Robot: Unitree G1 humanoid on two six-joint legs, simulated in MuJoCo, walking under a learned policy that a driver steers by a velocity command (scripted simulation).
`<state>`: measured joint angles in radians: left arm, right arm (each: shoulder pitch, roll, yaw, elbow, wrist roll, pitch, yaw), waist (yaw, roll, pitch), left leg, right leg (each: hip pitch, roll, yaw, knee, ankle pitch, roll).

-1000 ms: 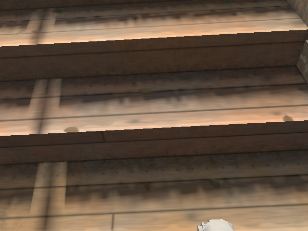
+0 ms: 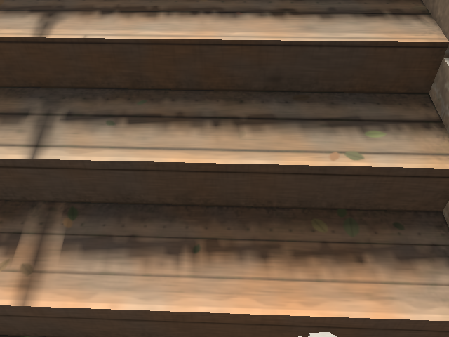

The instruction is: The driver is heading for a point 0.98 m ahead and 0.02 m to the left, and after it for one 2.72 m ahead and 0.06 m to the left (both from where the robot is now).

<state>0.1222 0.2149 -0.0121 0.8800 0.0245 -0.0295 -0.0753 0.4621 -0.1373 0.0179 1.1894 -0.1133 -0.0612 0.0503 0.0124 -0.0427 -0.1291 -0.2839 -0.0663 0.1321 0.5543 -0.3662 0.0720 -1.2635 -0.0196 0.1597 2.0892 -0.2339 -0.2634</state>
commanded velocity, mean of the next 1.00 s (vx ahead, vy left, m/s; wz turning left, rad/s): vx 0.50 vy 0.00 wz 0.00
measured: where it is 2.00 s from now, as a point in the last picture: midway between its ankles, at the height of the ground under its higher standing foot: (249, 40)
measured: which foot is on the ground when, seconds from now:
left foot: down 0.00-0.24, up 0.26-0.74, down 0.76-1.00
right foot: up 0.00-0.16, down 0.18-0.80, up 0.82-1.00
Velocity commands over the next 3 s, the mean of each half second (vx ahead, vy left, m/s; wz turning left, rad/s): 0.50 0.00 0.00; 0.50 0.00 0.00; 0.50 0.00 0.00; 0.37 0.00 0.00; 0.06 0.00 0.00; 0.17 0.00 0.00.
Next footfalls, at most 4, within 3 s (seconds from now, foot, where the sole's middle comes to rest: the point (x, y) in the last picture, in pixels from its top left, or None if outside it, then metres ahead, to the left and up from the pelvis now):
0.18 right None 0.30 -0.13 -0.60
0.76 left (205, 268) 0.59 0.09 -0.43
1.28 right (285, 130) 0.92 -0.12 -0.27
1.82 left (203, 18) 1.23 0.11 -0.10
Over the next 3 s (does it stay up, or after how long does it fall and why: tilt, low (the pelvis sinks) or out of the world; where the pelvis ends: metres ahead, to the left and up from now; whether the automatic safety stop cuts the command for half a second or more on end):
stays up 1.24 0.00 0.67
